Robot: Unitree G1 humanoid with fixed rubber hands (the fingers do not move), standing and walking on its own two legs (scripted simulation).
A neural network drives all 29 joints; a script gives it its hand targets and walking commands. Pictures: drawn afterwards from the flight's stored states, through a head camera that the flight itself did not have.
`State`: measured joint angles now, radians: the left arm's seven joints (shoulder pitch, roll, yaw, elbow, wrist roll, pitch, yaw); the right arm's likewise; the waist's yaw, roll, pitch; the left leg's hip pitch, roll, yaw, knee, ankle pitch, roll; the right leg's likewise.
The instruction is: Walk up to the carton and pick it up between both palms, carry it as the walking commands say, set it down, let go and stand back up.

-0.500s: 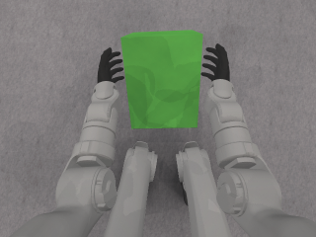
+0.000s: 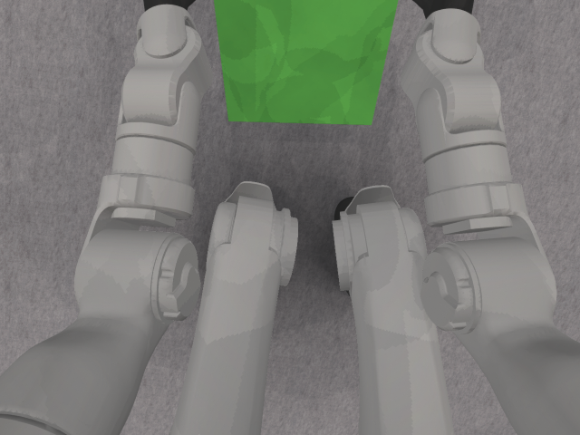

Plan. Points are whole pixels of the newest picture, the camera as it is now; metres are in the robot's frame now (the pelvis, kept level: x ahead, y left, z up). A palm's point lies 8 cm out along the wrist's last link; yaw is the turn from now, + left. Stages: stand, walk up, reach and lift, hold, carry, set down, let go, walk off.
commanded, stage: set down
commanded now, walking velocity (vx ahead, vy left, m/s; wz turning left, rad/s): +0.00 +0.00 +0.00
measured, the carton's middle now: out of the picture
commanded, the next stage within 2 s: none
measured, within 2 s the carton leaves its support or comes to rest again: rests again in 1.18 s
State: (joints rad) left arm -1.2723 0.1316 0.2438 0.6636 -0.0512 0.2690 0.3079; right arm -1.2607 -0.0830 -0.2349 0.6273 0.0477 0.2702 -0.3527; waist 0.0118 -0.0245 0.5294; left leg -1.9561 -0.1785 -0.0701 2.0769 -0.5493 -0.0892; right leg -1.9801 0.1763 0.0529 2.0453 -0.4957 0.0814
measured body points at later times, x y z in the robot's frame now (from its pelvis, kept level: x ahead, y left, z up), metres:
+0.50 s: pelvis +0.02 -0.01 -0.04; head +0.35 +0.01 +0.26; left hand +0.57 +0.16 -0.16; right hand +0.58 -0.13 -0.15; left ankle +0.14 +0.12 -0.38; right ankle +0.15 -0.12 -0.38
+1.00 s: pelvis +0.06 +0.00 -0.03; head +0.40 +0.01 +0.26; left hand +0.59 +0.16 -0.19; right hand +0.59 -0.13 -0.18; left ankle +0.14 +0.12 -0.38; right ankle +0.15 -0.12 -0.38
